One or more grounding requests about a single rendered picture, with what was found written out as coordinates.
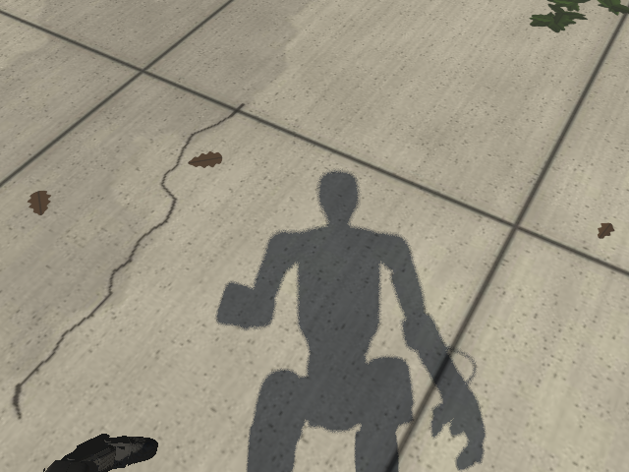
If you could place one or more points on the left robot hand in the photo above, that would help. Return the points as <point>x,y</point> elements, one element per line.
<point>102,454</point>

